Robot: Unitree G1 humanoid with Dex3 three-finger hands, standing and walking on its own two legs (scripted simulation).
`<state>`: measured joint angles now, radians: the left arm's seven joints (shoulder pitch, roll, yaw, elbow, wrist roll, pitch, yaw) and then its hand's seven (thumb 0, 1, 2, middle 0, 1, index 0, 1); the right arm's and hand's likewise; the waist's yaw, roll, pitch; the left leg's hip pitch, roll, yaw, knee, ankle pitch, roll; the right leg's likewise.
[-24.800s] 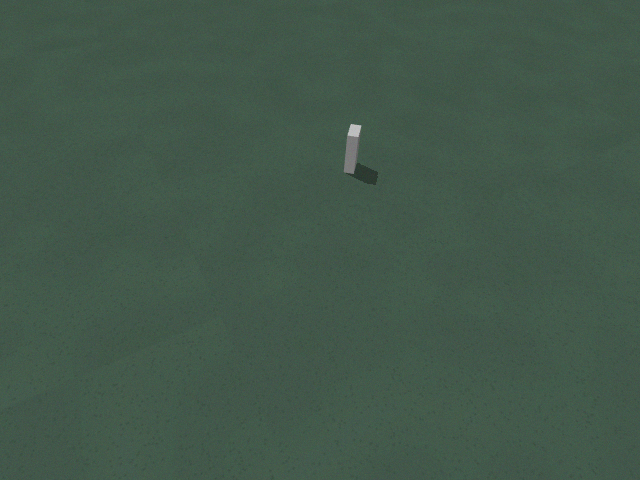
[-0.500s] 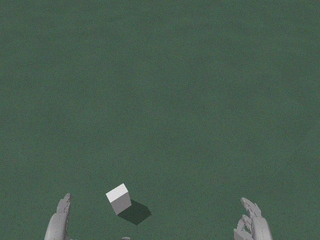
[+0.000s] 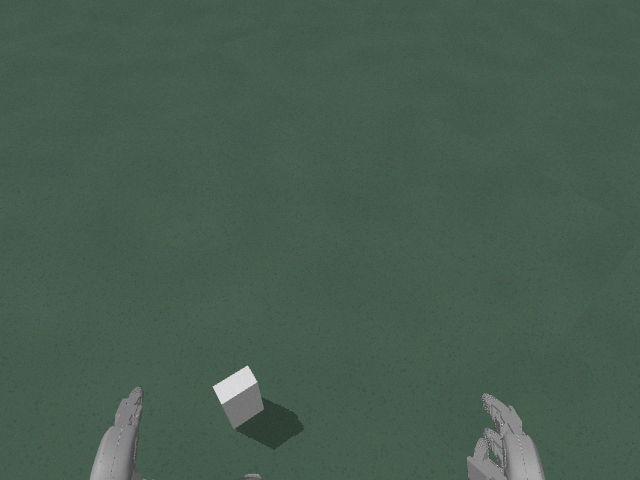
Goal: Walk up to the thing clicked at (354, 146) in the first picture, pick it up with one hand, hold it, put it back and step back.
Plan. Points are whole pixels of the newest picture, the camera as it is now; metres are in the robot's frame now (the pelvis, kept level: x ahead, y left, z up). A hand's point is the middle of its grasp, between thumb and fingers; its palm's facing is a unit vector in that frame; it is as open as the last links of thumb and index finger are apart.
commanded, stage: home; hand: left
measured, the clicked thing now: (240, 398) +0.42 +0.20 -0.62
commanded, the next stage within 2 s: stand in 0.70 s
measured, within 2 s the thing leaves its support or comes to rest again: neither
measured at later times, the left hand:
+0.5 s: hand (170, 459) +0.17 +0.18 -0.06, palm faces +0.10 -0.95 -0.28, open 17.6 cm
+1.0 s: hand (169, 465) +0.16 +0.18 -0.06, palm faces +0.11 -0.95 -0.28, open 15.7 cm
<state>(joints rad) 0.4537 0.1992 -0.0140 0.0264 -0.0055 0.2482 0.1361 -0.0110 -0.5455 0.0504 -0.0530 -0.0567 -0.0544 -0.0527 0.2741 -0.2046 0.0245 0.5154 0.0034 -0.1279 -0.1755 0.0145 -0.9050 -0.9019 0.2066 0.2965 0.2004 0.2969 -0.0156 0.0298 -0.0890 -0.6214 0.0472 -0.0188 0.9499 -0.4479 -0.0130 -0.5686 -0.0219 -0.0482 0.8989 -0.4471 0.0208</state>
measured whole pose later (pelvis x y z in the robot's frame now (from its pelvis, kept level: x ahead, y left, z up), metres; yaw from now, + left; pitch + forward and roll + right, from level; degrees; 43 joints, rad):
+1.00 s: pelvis +0.00 +0.00 +0.00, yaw +0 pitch +6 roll -2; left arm 0.45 0.20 -0.01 0.03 -0.01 0.25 0.14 -0.01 -0.31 0.29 -0.14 -0.20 -0.15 -0.19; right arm 0.28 -0.20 0.02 0.52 0.00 -0.13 -0.18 0.01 -0.90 -0.90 0.21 0.30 0.20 0.30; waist -0.01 0.03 -0.09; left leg -0.61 0.05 -0.02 0.94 -0.44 -0.01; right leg -0.56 -0.02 -0.05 0.89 -0.44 0.02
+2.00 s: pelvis -0.02 +0.01 +0.06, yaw +0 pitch -4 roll +0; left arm 0.18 0.33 -0.01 1.14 0.03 -0.01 0.01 0.00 0.91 0.90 -0.20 -0.30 -0.20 -0.30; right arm 0.14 -0.32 -0.03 1.13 -0.03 0.01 0.01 0.01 -0.91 -0.90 0.21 0.30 0.20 0.30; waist 0.01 0.01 0.05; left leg -0.15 -0.01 0.03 0.37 -0.15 0.01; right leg -0.14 -0.06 -0.02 0.39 -0.18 0.04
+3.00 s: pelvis +0.01 +0.00 +0.06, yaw -2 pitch -3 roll +0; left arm 0.10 0.33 0.00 1.15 0.01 -0.01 0.00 0.00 0.91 0.90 -0.20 -0.30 -0.20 -0.30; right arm 0.10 -0.34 -0.01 1.16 -0.02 -0.01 0.00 0.01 -0.91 -0.90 0.21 0.30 0.20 0.30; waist 0.00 0.00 0.06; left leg -0.10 0.02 0.04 0.31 -0.16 -0.01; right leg -0.10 -0.04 -0.01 0.33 -0.18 0.03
